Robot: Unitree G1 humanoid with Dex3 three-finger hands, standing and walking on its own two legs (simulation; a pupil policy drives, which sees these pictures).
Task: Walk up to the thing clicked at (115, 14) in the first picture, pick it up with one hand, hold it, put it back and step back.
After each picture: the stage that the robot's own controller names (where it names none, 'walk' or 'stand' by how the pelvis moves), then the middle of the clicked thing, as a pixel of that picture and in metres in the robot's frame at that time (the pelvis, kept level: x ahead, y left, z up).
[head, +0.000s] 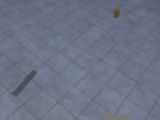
stand; (116, 13) +1.96 -0.45 -0.72
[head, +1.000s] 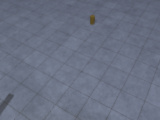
walk; (92, 19) +1.88 +0.02 -0.70
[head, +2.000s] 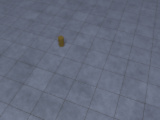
walk; (61, 41) +1.28 +0.33 -0.71
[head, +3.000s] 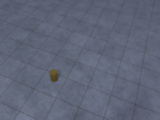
walk; (53, 75) +0.81 +0.25 -0.70
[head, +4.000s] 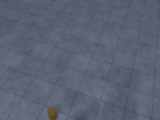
walk; (52, 114) +0.48 +0.21 -0.71
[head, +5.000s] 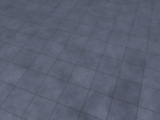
stand; out of the picture +0.30 +0.22 -0.71
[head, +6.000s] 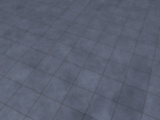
stand; out of the picture +0.31 +0.19 -0.72
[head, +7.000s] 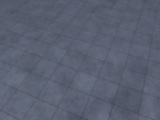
stand; out of the picture +0.30 +0.21 -0.73
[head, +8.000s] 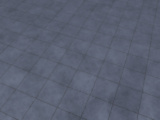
stand; out of the picture +0.28 +0.21 -0.73
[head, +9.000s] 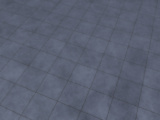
go down; out of the picture +0.28 +0.22 -0.72
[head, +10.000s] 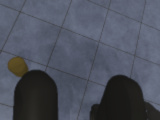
go down; (19, 67) +0.36 +0.25 -0.29
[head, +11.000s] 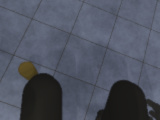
close in; (28, 71) +0.36 +0.25 -0.30
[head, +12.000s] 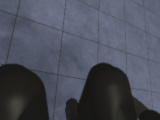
close in; out of the picture +0.33 +0.28 -0.21
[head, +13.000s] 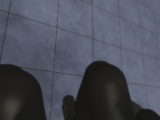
close; out of the picture +0.34 +0.28 -0.21
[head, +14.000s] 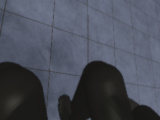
lift; out of the picture +0.33 +0.29 -0.22
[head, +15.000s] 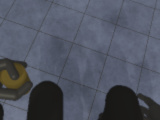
lift; (17, 81) +0.30 +0.23 -0.05
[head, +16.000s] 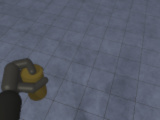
hold; (35, 83) +0.33 +0.17 +0.03
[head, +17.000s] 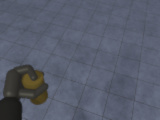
hold; (36, 88) +0.32 +0.17 +0.00
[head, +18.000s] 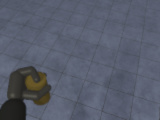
crouch; (38, 89) +0.32 +0.16 -0.02
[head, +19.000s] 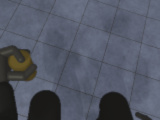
crouch; (23, 66) +0.38 +0.21 -0.09
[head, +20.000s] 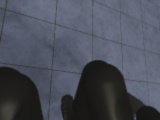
lower; out of the picture +0.35 +0.30 -0.21
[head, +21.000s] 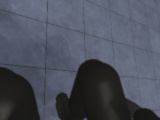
lower; out of the picture +0.37 +0.30 -0.21
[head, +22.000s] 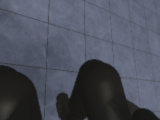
lower; out of the picture +0.36 +0.30 -0.21
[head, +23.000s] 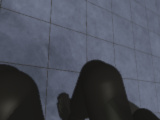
lower; out of the picture +0.36 +0.30 -0.22
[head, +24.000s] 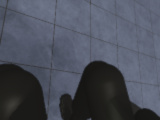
loosen; out of the picture +0.35 +0.28 -0.22
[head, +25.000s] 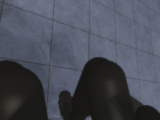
withdraw; out of the picture +0.35 +0.27 -0.21
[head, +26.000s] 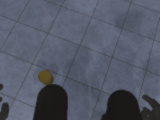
walk; (46, 78) +0.38 +0.22 -0.41
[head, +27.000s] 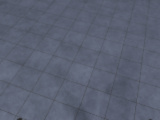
stand; out of the picture +0.31 +0.19 -0.66
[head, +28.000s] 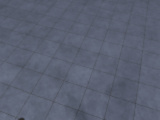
stand; out of the picture +0.31 +0.20 -0.67
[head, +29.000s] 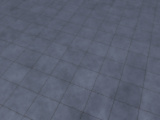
stand; out of the picture +0.32 +0.18 -0.72
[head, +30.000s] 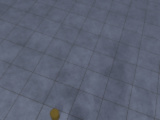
walk; (55, 115) +0.37 +0.15 -0.70
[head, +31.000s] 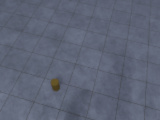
walk; (55, 85) +0.60 +0.22 -0.69
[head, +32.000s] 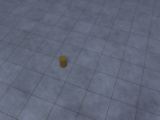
stand; (63, 61) +0.92 +0.22 -0.70
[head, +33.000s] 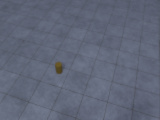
stand; (58, 68) +0.92 +0.25 -0.72
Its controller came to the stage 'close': yes
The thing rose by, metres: 0.71
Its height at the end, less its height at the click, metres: +0.00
